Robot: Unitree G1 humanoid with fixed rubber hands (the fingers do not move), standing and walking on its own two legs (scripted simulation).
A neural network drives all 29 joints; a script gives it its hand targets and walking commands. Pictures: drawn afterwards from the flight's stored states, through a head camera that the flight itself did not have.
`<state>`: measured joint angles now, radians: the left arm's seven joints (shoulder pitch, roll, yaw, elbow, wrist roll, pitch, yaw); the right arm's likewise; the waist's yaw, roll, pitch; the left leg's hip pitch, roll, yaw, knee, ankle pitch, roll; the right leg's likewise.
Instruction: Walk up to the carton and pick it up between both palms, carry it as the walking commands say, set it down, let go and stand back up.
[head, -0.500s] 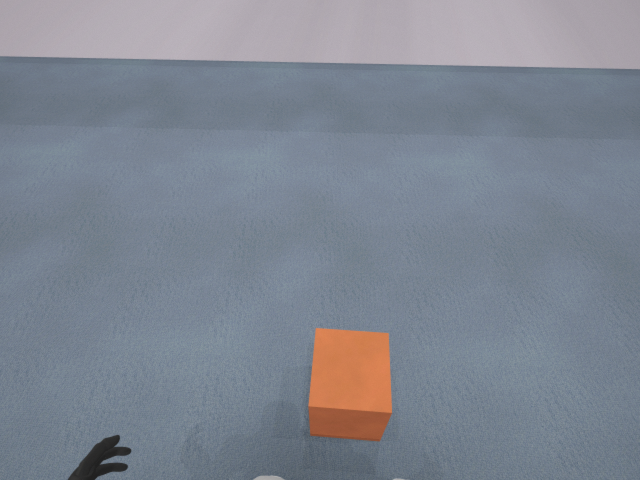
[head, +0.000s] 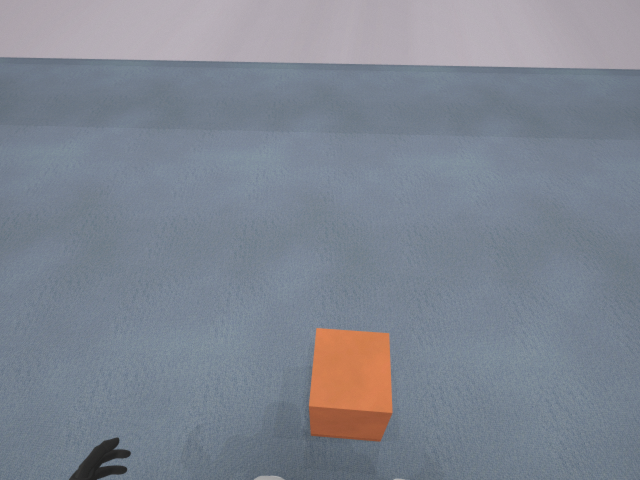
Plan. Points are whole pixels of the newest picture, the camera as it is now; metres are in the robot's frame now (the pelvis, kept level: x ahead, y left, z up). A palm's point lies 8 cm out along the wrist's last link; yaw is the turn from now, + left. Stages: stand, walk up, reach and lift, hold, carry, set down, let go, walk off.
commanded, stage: walk up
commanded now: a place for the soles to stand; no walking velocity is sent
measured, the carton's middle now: (348, 385) +0.48 -0.03 -0.61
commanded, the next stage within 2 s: none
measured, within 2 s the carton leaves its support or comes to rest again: neither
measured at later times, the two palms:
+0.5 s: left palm out of the picture +0.11 +0.33 -0.09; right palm out of the picture +0.06 -0.34 -0.08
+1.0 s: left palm out of the picture +0.11 +0.32 -0.08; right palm out of the picture +0.06 -0.35 -0.08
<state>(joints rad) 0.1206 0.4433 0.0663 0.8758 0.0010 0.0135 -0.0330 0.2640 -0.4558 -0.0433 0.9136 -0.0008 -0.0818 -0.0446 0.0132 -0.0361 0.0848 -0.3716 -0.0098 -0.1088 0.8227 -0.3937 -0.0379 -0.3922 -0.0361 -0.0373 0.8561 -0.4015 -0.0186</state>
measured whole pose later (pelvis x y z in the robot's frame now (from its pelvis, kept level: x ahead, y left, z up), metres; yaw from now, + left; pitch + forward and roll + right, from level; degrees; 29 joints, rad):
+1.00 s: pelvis +0.00 -0.01 +0.00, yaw +0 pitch -4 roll +1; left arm 0.13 0.44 0.07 0.88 0.00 0.01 -0.03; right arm 0.26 -0.45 -0.04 0.92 0.00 -0.08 -0.04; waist 0.01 -0.03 0.08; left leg -0.36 -0.01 -0.11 0.82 -0.39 -0.03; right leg -0.39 -0.04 -0.04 0.85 -0.40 -0.02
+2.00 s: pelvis -0.01 +0.00 +0.00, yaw +1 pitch -5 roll +1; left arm 0.12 0.44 0.06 0.88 0.00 0.02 -0.03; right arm 0.26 -0.45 -0.04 0.92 0.00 -0.08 -0.04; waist 0.01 -0.03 0.08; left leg -0.36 -0.01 -0.12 0.82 -0.39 -0.04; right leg -0.39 -0.04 -0.04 0.85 -0.39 -0.02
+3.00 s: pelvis -0.01 -0.01 +0.00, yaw +1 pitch -4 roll +1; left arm 0.13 0.44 0.06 0.88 0.00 0.02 -0.03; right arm 0.26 -0.45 -0.04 0.91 0.00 -0.08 -0.04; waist 0.02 -0.03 0.08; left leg -0.36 -0.01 -0.13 0.82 -0.39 -0.03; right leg -0.39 -0.04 -0.05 0.85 -0.39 -0.02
